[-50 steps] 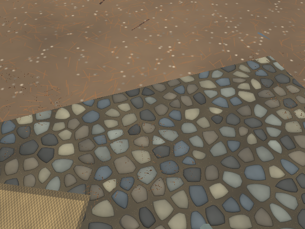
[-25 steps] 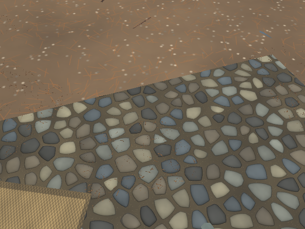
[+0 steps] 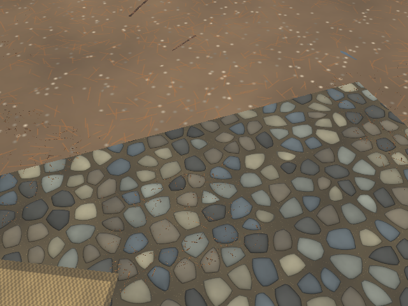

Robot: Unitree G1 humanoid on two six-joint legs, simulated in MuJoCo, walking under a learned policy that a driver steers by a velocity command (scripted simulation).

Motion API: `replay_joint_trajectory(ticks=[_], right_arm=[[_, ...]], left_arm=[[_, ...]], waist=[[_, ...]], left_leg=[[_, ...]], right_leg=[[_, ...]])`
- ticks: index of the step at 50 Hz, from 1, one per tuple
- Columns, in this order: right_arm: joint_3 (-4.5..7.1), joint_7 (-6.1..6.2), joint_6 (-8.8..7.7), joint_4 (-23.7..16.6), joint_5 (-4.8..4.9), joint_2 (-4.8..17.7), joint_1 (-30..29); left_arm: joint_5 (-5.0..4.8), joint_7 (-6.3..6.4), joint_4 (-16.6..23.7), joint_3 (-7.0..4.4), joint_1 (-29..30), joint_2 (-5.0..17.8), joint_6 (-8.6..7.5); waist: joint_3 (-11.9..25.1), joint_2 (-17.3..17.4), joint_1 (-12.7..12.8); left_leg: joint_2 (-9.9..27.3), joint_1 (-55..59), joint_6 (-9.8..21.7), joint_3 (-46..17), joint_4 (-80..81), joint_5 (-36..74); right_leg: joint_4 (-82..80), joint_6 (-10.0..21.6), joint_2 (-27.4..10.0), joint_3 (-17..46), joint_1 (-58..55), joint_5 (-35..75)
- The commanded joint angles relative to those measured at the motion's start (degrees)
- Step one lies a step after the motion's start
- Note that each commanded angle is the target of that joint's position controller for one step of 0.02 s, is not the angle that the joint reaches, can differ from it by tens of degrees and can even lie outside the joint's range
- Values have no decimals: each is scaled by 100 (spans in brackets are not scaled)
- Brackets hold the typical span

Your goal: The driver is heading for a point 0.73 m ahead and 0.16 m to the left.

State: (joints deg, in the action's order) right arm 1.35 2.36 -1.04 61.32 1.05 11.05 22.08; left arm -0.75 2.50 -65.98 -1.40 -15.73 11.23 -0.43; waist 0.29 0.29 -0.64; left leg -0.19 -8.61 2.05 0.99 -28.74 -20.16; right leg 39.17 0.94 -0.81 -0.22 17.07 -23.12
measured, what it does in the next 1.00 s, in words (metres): walks ahead: left foot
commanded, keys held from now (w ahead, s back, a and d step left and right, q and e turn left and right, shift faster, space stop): w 0.84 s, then w+q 0.16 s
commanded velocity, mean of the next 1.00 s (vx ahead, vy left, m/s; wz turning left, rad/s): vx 0.43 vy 0.00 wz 0.03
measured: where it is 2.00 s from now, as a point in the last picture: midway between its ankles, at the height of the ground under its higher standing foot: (217, 250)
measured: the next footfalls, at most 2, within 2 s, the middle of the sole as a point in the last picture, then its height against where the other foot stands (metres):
left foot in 0.62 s outside the picture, level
right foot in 1.14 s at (250, 245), level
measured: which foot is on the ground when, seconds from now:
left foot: down 0.00-0.14, up 0.16-0.60, down 0.62-1.00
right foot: down 0.00-0.62, up 0.64-1.00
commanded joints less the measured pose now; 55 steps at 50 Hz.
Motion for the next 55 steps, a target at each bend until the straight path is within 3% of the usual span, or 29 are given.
replay_joint_trajectory(ticks=[1, 3, 6, 7, 8, 9, 10, 11, 12, 14, 17, 20, 23, 26, 28, 29, 30, 31, 32, 33, 34, 35, 36, 38, 40, 44, 48, 51, 55], right_arm=[[269, 18, -162, -189, -12, 1062, 382], [279, -17, -211, -335, 87, 1012, 80], [272, -72, -161, -456, 126, 1019, -169], [190, -104, -207, -550, 71, 771, -351], [79, -109, -317, -780, 4, 321, -368], [94, -115, -411, -859, 135, 349, -439], [126, -156, -490, -937, 245, 530, -610], [148, -193, -546, -913, 216, 621, -652], [205, -197, -583, -881, 132, 713, -678], [292, -257, -551, -848, 56, 801, -730], [240, -315, -444, -1007, 29, 508, -1189], [142, -338, -447, -1379, 28, 356, -2150], [106, -411, -459, -1571, 68, 405, -2709], [114, -502, -503, -1739, 87, 516, -2976], [214, -530, -535, -1705, 77, 741, -2630], [314, -512, -533, -1575, 81, 928, -2096], [455, -473, -511, -1273, 98, 1166, -1108], [568, -410, -473, -1026, 46, 1496, -61], [654, -432, -462, -843, -68, 1939, 524], [495, -435, -458, -823, -60, 1410, 342], [411, -431, -493, -889, -29, 1166, -288], [338, -441, -529, -1031, -39, 960, -882], [293, -478, -569, -1047, -98, 803, -1186], [233, -515, -607, -939, -150, 590, -1278], [247, -468, -620, -802, -118, 705, -1084], [298, -283, -574, -676, -94, 991, -589], [336, -194, -492, -638, -22, 1136, -182], [355, -164, -430, -554, 43, 1136, 159], [440, -110, -325, -605, 55, 1243, 77]], left_arm=[[-85, -136, 544, -63, 574, 382, -319], [-143, -204, 597, -89, 458, 422, -457], [-86, -238, -9, -234, -898, 422, -477], [-68, -217, -118, -332, -1568, 672, -469], [-94, -216, -108, -481, -2290, 1441, -498], [45, -257, -92, -369, -2125, 1232, -599], [34, -266, 115, -268, -1477, 923, -678], [24, -301, 279, -193, -1017, 722, -707], [26, -339, 387, -145, -746, 660, -697], [60, -332, 389, -61, -871, 432, -623], [94, -218, 350, -66, -1252, 628, -554], [107, -133, 472, -83, -1239, 792, -505], [45, -106, 445, -126, -1511, 883, -500], [-18, -94, 414, -178, -1556, 898, -468], [14, -91, 476, -239, -1394, 1030, -421], [48, -94, 509, -271, -1304, 1102, -375], [77, -103, 559, -257, -1188, 1066, -324], [131, -128, 705, -184, -1114, 932, -320], [84, -232, 750, 67, -1953, -19, -443], [-61, -274, 700, -19, -1570, 352, -642], [-226, -280, 977, -135, -942, 754, -748], [-229, -228, 1097, -152, -546, 858, -789], [-147, -169, 1111, -210, -391, 841, -761], [-72, -128, 1062, -244, -685, 600, -581], [-62, -109, 1120, -250, -621, 484, -464], [63, -104, 1560, -300, 507, 644, -459], [21, -195, 1797, -255, 1416, 560, -548], [-34, -291, 1958, -221, 1908, 586, -603], [-69, -347, 1990, -332, 1589, 962, -718]], waist=[[-1299, 931, -139], [-1130, 703, 49], [-561, 353, 583], [-346, -401, 865], [34, -1909, 971], [-31, -1513, 782], [-603, -858, 522], [-745, -571, 369], [-772, -407, 249], [-670, -510, 200], [-670, -415, 254], [-840, -375, 412], [-947, -462, 524], [-980, -475, 406], [-575, -634, 89], [-150, -778, -218], [424, -783, -712], [1133, -450, -1101], [2274, 1208, -618], [2226, 1066, -743], [1149, 939, -570], [652, 301, -364], [315, 24, -150], [185, 265, 186], [-52, 327, 268], [-389, 170, 58], [-454, 217, -202], [-491, 294, -354], [-276, 520, 7]], left_leg=[[2068, -407, 1262, -2754, 2180, -2322], [1776, -248, 945, -2105, 1936, -1501], [850, -1431, 578, -849, 810, -594], [403, -2008, 312, -280, -704, 78], [-246, -3173, -20, 271, -2716, -678], [-139, -3682, 84, -505, -3995, -1135], [237, -4182, 255, -704, -4489, -630], [472, -4202, 346, -641, -4450, 1], [630, -4067, 364, -572, -4123, 473], [762, -3583, 278, -368, -3543, 953], [734, -3654, 29, -104, -2920, 1318], [576, -3389, -90, 77, -1540, 1910], [389, -3021, -49, 232, -764, 2245], [335, -2948, 174, 139, -300, 2156], [106, -2275, 366, 240, -224, 1858], [-99, -1549, 481, 362, -305, 1687], [-261, -291, 642, 457, -260, 1697], [580, 1550, 961, -521, -401, 1457], [2165, 3543, 2003, -3623, 337, -172], [2192, 3336, 1860, -4652, 1271, -444], [2027, 2464, 1535, -3710, 1345, -105], [1843, 1436, 1359, -2843, 1458, 674], [1636, 586, 1248, -2201, 1597, 1318], [1300, -202, 1162, -1506, 1904, 1543], [1235, -570, 1243, -1180, 2165, 1637], [1199, -389, 1264, -1044, 2399, 1670], [972, -248, 1032, -789, 2270, 1728], [1094, 72, 998, -946, 1970, 1592], [1330, 474, 787, -1350, 1241, 1796]], right_leg=[[1184, 263, -303, 68, 1690, -645], [204, 394, -387, 41, 1290, -565], [-1120, 186, 328, -627, -1442, 974], [-1655, 374, -354, 458, -2175, 523], [-2668, 1149, -1806, 3067, -2936, -116], [-3120, 1633, -2332, 4424, -2579, -1132], [-3093, 1498, -2251, 3895, -2252, -1299], [-3097, 1257, -1927, 3082, -2029, -845], [-3142, 1061, -1662, 2424, -1865, -90], [-3162, 790, -1209, 1378, -1723, 1328], [-3208, 899, -1106, 849, -1706, 2540], [-3384, 903, -998, 523, -1376, 2649], [-3496, 926, -1084, 374, -1431, 2591], [-3251, 850, -1311, 270, -2016, 3126], [-2631, 726, -1393, 168, -2383, 4755], [-1964, 657, -1361, 89, -2460, 5837], [-809, 511, -1134, -88, -2153, 6330], [878, 347, -888, -166, -806, 4938], [3262, -12, 308, 4, 1350, 759], [4101, 121, 343, 878, 1978, -724], [4303, 231, 15, 754, 2472, -435], [4031, 279, -322, 619, 2251, 121], [3670, 272, -532, 518, 1957, 452], [3182, 280, -772, 538, 1313, 694], [2772, 210, -852, 431, 1352, 758], [1367, -50, -907, 345, 2181, 1887], [-253, -179, -500, 139, 1814, 2828], [-794, -219, -333, 161, 1621, 2795], [-1261, -46, -210, 240, 833, 2103]])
